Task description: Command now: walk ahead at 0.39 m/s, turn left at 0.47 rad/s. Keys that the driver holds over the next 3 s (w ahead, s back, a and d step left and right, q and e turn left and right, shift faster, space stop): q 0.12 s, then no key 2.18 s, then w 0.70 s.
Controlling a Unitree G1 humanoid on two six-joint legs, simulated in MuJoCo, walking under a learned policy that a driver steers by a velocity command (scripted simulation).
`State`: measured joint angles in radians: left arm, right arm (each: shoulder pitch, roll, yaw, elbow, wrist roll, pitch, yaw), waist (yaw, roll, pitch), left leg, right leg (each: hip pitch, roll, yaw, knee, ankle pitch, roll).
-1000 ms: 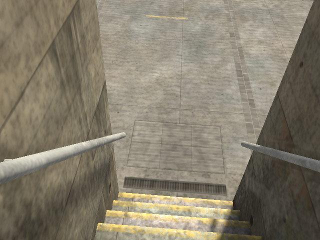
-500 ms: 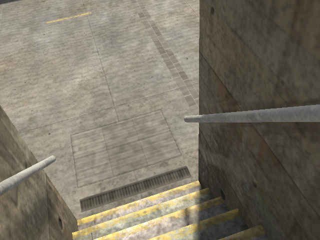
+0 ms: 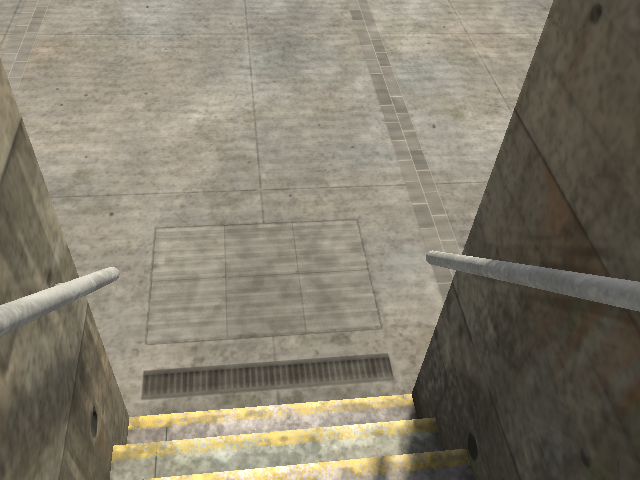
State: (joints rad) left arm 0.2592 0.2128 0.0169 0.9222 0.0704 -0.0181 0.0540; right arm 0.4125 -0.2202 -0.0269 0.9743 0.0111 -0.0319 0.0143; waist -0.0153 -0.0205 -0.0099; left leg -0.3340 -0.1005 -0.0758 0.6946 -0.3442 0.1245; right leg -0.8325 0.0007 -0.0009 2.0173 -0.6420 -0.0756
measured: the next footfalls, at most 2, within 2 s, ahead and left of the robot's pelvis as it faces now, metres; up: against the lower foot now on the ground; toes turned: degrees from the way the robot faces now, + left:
right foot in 0.44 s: +0.28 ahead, -0.06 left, -0.23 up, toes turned +7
left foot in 0.86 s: +0.25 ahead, +0.20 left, -0.23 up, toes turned +7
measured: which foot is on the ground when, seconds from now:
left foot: down 0.00-0.44, up 0.46-0.84, down 0.86-1.00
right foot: up 0.00-0.42, down 0.44-1.00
